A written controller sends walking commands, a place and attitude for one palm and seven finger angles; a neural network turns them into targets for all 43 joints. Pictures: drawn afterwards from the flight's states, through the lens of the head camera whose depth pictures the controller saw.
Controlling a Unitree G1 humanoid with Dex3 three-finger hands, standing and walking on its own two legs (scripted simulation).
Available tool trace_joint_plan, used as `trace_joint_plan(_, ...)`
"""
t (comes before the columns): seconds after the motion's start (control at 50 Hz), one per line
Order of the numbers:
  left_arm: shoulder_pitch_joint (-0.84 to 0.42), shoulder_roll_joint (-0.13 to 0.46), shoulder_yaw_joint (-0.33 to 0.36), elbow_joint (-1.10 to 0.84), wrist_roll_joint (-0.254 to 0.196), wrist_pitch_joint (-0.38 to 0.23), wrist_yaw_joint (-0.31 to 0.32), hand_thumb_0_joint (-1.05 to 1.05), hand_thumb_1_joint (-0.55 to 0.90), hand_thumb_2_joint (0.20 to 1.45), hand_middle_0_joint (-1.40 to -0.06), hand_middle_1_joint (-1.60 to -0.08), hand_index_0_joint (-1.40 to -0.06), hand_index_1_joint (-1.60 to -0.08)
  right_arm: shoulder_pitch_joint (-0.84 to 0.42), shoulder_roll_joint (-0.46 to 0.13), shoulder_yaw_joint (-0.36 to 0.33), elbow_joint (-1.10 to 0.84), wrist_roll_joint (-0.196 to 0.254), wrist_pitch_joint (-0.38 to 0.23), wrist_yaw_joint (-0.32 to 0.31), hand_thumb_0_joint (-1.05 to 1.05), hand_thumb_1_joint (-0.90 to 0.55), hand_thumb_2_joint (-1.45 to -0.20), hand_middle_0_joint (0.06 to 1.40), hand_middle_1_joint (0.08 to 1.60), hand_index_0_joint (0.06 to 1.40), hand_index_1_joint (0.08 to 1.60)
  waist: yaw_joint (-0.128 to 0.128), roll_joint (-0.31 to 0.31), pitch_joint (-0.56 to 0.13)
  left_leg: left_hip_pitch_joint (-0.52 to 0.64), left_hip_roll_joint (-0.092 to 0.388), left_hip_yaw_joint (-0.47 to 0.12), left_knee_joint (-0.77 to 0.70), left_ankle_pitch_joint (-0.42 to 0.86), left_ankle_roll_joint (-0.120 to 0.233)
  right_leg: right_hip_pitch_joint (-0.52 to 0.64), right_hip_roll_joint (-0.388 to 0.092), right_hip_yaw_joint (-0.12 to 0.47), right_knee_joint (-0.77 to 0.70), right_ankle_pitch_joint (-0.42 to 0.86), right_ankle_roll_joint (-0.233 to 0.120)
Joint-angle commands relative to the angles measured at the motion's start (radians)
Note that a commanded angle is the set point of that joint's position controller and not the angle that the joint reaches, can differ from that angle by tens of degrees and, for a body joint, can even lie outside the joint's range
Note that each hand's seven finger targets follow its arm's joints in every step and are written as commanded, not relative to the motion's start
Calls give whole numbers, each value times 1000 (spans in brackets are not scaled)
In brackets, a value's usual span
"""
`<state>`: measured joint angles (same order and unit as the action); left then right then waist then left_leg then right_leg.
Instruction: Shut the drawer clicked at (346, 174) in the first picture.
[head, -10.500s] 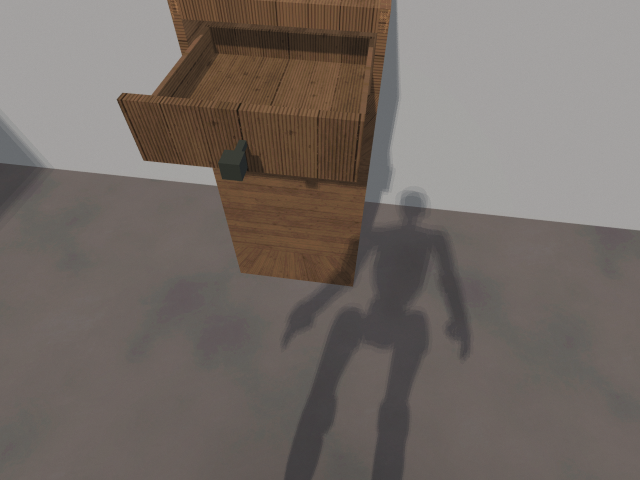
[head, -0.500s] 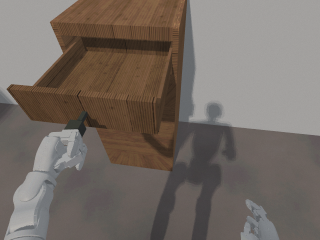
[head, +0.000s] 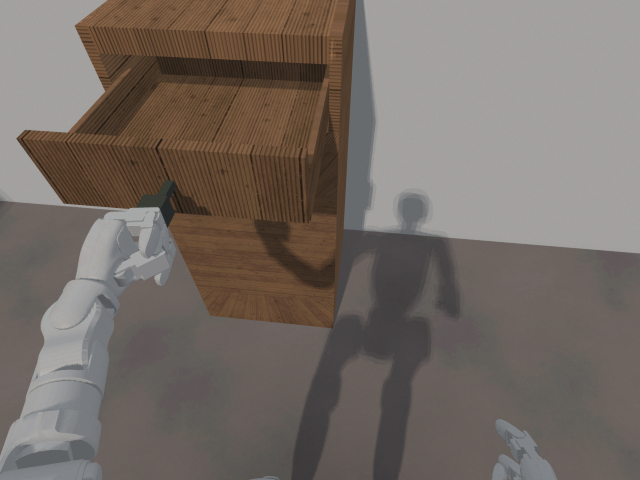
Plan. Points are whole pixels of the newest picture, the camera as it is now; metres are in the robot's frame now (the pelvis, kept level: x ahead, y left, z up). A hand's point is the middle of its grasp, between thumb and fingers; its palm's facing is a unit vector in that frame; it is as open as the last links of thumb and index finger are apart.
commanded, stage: push the drawer shut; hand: left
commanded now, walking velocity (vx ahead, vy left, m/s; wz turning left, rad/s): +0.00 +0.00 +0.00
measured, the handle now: (160, 202) +0.43 +0.24 +0.11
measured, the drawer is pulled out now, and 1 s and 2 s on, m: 0.24 0.12 0.01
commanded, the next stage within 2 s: none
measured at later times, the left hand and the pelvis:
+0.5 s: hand (185, 213) +0.42 +0.21 +0.10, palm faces -0.07 -1.00 -0.03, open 3.3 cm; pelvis +0.01 +0.01 +0.00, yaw -1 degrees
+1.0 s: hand (205, 187) +0.47 +0.19 +0.10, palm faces -0.06 -1.00 -0.03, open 3.5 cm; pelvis +0.01 +0.00 -0.01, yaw -1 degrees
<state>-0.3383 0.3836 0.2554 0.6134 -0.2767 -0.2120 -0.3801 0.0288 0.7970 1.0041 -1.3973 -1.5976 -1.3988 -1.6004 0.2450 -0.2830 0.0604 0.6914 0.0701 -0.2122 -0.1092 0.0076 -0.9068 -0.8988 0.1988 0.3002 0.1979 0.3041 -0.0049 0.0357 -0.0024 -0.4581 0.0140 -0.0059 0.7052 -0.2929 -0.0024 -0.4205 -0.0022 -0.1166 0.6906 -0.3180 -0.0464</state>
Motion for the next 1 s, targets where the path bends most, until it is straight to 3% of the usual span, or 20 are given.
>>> trace_joint_plan(0.0, -582, 197, 30, -206, -21, -82, 21, 0, 900, 900, -1400, -1600, -1400, -1600, -32, -125, -49, -132, 4, -40, -4, 0, -900, -900, 200, 300, 200, 300, -76, 19, -261, 102, -16, -38, -119, -85, 32, 22, -12, 144, -168, -80, 31)
trace_joint_plan(0.04, -601, 203, 34, -178, -16, -81, 28, 0, 900, 900, -1400, -1600, -1400, -1600, -19, -128, -51, -126, 2, -35, -4, 0, -900, -900, 200, 300, 200, 300, -79, 28, -264, 112, -15, -39, -119, -77, 31, 12, -9, 133, -160, -55, 29)
trace_joint_plan(0.08, -623, 193, 16, -134, -12, -82, 31, 0, 900, 900, -1400, -1600, -1400, -1600, -2, -131, -49, -122, 2, -29, -3, 0, -900, -900, 200, 300, 200, 300, -91, -26, -240, 89, -13, -47, -123, -100, 34, -7, -2, 127, -158, -74, 32)
trace_joint_plan(0.12, -673, 176, -6, -117, -7, -88, 32, 0, 900, 900, -1400, -1600, -1400, -1600, 5, -132, -50, -117, 3, -27, 0, 0, -900, -900, 200, 300, 200, 300, -96, 18, -245, 104, -15, -46, -125, -104, 32, -26, -2, 124, -150, -64, 29)
trace_joint_plan(0.18, -695, 225, 40, -83, -2, -92, 38, 0, 900, 900, -1400, -1600, -1400, -1600, 30, -138, -52, -111, -4, -19, 2, 0, -900, -900, 200, 300, 200, 300, -92, -18, -280, 96, -13, -50, -113, -75, 36, -3, 1, 126, -144, -38, 30)
trace_joint_plan(0.22, -725, 185, 4, -84, 6, -96, 34, 0, 900, 900, -1400, -1600, -1400, -1600, 37, -133, -54, -114, -4, -14, 7, 0, -900, -900, 200, 300, 200, 300, -98, 23, -309, 128, -14, -49, -111, -44, 33, -16, 3, 118, -132, -1, 28)
trace_joint_plan(0.24, -724, 200, 23, -61, 6, -95, 35, 0, 900, 900, -1400, -1600, -1400, -1600, 44, -135, -56, -109, -6, -12, 8, 0, -900, -900, 200, 300, 200, 300, -93, 27, -309, 130, -12, -50, -111, -41, 31, -21, 4, 112, -130, 5, 26)
trace_joint_plan(0.28, -724, 214, 35, -28, 10, -96, 37, 0, 900, 900, -1400, -1600, -1400, -1600, 58, -139, -55, -107, -10, -4, 11, 0, -900, -900, 200, 300, 200, 300, -93, -14, -302, 115, -12, -54, -105, -13, 36, -12, 8, 109, -125, 29, 26)
trace_joint_plan(0.32, -753, 231, 48, -30, 16, -104, 37, 0, 900, 900, -1400, -1600, -1400, -1600, 65, -139, -57, -108, -11, 5, 14, 0, -900, -900, 200, 300, 200, 300, -92, 29, -327, 131, -11, -50, -102, 15, 30, -13, 6, 107, -116, 57, 24)
trace_joint_plan(0.4, -780, 172, 5, -40, 22, -117, 44, 0, 900, 900, -1400, -1600, -1400, -1600, 83, -136, -62, -111, -14, 10, 24, 0, -900, -900, 200, 300, 200, 300, -100, 49, -350, 190, -7, -63, -100, 45, 27, -51, 14, 92, -108, 84, 19)
trace_joint_plan(0.48, -816, 198, 15, 30, 32, -117, 54, 0, 900, 900, -1400, -1600, -1400, -1600, 95, -142, -59, -102, -15, 29, 24, 0, -900, -900, 200, 300, 200, 300, -114, -18, -300, 130, -6, -56, -98, 17, 34, -52, 17, 97, -112, 67, 25)
trace_joint_plan(0.54, -894, 176, -6, 38, 39, -126, 56, 0, 900, 900, -1400, -1600, -1400, -1600, 101, -138, -60, -96, -15, 34, 26, 0, -900, -900, 200, 300, 200, 300, -124, 63, -315, 161, -9, -58, -94, 9, 28, -87, 14, 96, -107, 60, 21)
trace_joint_plan(0.58, -896, 207, 16, 44, 46, -133, 61, 0, 900, 900, -1400, -1600, -1400, -1600, 115, -143, -63, -92, -19, 37, 28, 0, -900, -900, 200, 300, 200, 300, -122, 44, -351, 176, -6, -64, -84, 38, 30, -78, 19, 94, -99, 80, 20)
trace_joint_plan(0.66, -968, 151, -34, 79, 48, -139, 63, 0, 900, 900, -1400, -1600, -1400, -1600, 122, -139, -63, -80, -18, 43, 30, 0, -900, -900, 200, 300, 200, 300, -147, 52, -339, 178, -6, -61, -80, 28, 28, -113, 19, 94, -100, 76, 24)
trace_joint_plan(0.68, -980, 173, -15, 87, 50, -145, 66, 0, 900, 900, -1400, -1600, -1400, -1600, 134, -144, -63, -77, -22, 44, 30, 0, -900, -900, 200, 300, 200, 300, -146, 12, -349, 164, -7, -64, -74, 36, 33, -96, 22, 93, -96, 83, 24)
trace_joint_plan(0.7, -964, 203, 11, 118, 54, -144, 70, 0, 900, 900, -1400, -1600, -1400, -1600, 135, -147, -64, -77, -20, 47, 30, 0, -900, -900, 200, 300, 200, 300, -139, 15, -353, 153, -6, -60, -73, 32, 33, -94, 22, 99, -96, 78, 24)
trace_joint_plan(0.76, -1010, 211, 10, 131, 62, -155, 72, 0, 900, 900, -1400, -1600, -1400, -1600, 145, -147, -64, -70, -22, 50, 31, 0, -900, -900, 200, 300, 200, 300, -147, 22, -368, 142, -7, -60, -69, 24, 32, -93, 20, 102, -92, 74, 26)
trace_joint_plan(0.8, -1028, 206, 2, 131, 65, -163, 67, 0, 900, 900, -1400, -1600, -1400, -1600, 150, -145, -64, -71, -23, 51, 34, 0, -900, -900, 200, 300, 200, 300, -148, 62, -386, 157, -8, -58, -59, 48, 32, -101, 22, 104, -86, 93, 23)
trace_joint_plan(0.88, -1055, 250, 34, 183, 69, -166, 71, 0, 900, 900, -1400, -1600, -1400, -1600, 174, -152, -64, -61, -30, 58, 36, 0, -900, -900, 200, 300, 200, 300, -154, 16, -386, 113, -9, -57, -48, 49, 38, -88, 28, 108, -82, 101, 27)
trace_joint_plan(0.98, -1103, 286, 42, 233, 78, -165, 64, 0, 900, 900, -1400, -1600, -1400, -1600, 190, -156, -62, -56, -27, 67, 35, 0, -900, -900, 200, 300, 200, 300, -172, 33, -374, 55, -9, -44, -35, 19, 43, -94, 27, 124, -81, 84, 31)
